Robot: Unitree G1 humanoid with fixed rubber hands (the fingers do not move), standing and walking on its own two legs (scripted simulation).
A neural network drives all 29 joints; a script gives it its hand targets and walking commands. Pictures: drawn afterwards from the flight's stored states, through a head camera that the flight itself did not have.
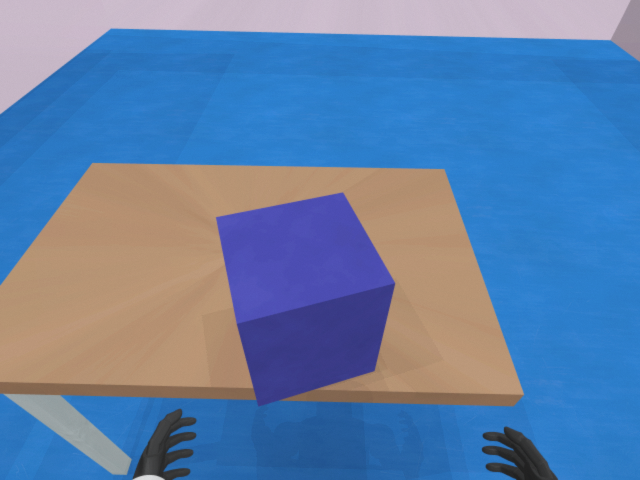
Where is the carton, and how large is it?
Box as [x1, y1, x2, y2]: [216, 192, 394, 406]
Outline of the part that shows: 342,192 216,217 236,322 258,406 374,370 394,282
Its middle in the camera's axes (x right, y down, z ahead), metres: -0.03 +0.09 +0.58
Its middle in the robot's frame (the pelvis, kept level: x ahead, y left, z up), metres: +0.38 +0.07 +0.00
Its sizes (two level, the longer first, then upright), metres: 0.189 0.181 0.226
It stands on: a table, 0.66 m high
